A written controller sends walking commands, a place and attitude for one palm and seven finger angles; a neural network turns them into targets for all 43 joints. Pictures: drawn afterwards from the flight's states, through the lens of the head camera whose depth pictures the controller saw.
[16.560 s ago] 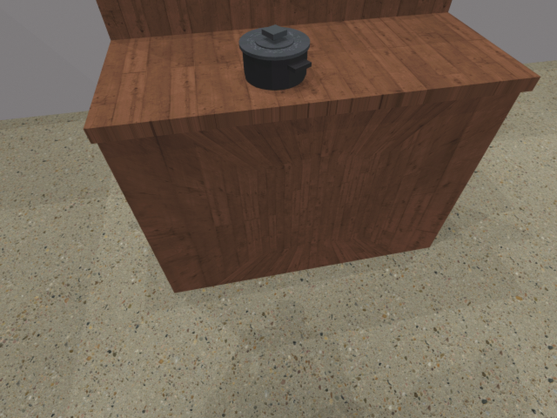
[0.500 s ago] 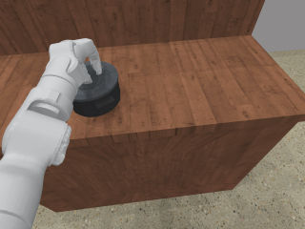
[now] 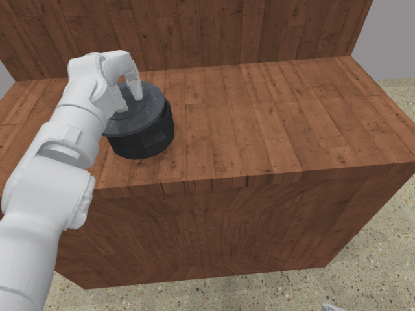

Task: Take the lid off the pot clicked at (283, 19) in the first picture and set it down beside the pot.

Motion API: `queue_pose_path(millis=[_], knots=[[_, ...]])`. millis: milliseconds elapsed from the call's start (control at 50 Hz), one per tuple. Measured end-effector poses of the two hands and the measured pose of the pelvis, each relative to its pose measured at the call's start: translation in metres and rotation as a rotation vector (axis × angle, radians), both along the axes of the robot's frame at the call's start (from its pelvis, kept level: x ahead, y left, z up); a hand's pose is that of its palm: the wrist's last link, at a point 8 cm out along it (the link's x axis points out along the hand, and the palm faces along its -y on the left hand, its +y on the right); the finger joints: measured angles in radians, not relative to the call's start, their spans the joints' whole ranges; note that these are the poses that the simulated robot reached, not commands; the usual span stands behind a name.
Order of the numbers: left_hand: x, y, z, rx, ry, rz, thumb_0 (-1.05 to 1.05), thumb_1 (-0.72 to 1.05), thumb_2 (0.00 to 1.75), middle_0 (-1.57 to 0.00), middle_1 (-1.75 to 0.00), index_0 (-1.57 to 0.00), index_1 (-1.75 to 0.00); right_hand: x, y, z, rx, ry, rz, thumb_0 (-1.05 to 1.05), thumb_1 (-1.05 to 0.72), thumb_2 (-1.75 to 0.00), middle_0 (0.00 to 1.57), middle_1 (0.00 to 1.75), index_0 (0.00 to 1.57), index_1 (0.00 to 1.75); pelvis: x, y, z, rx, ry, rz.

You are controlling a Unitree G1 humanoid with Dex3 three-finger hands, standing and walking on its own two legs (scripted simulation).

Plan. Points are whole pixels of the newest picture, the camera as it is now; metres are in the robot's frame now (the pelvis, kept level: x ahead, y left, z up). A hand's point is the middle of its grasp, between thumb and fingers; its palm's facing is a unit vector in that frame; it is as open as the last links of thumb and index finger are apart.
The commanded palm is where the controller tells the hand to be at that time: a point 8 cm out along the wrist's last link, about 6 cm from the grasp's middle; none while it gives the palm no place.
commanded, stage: lift the lid straight up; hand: left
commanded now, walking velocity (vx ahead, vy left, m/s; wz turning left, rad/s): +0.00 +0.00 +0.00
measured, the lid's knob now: (120, 97) +0.49 +0.17 +0.18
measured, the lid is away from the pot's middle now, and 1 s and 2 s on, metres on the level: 0.02 0.02 0.06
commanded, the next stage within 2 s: move the lid sideways beside the pot in 1.58 s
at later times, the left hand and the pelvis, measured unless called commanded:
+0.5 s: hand (110, 74) +0.47 +0.16 +0.24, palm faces -0.29 -0.12 -0.95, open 6.5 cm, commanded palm +0.46 +0.16 +0.30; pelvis -0.01 +0.00 +0.00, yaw +0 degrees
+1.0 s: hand (103, 50) +0.46 +0.16 +0.29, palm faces -0.21 -0.12 -0.97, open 6.5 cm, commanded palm +0.46 +0.16 +0.34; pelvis +0.00 +0.00 +0.00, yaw +0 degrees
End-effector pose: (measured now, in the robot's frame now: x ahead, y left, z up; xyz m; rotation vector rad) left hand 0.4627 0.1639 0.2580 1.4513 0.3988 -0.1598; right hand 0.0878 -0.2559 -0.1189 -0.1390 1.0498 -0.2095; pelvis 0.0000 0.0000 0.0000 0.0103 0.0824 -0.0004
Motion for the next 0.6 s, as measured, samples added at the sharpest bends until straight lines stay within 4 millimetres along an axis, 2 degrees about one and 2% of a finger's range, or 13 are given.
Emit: queue_pose_path(millis=[180, 460, 600], knots=[[-0.005, 0.006, 0.017, 0.009, -0.012, 0.026, 0.04, 0.26, 0.79, -0.54, -0.97, -0.79, -1.04, 0.004, -0.001, 0.005, -0.019, -0.021, 0.019, 0.01, -0.91, -0.9, 0.2, 0.3, 0.21, 0.3, -0.006, -0.002, 0.0, -0.001, -0.005, 0.009], [0.002, 0.002, 0.039, -0.001, -0.047, 0.027, 0.05, 0.26, 0.79, -0.54, -0.97, -0.8, -1.05, -0.027, -0.006, 0.001, -0.03, 0.035, -0.019, 0.01, -0.91, -0.9, 0.2, 0.3, 0.21, 0.3, -0.007, 0.0, 0.001, -0.002, 0.004, 0.001], [0.004, -0.003, 0.052, 0.008, -0.071, 0.025, 0.05, 0.27, 0.79, -0.54, -0.97, -0.8, -1.05, -0.034, -0.004, -0.002, -0.017, 0.05, -0.022, 0.01, -0.91, -0.9, 0.2, 0.3, 0.2, 0.3, -0.005, 0.001, 0.001, 0.0, 0.006, -0.002]])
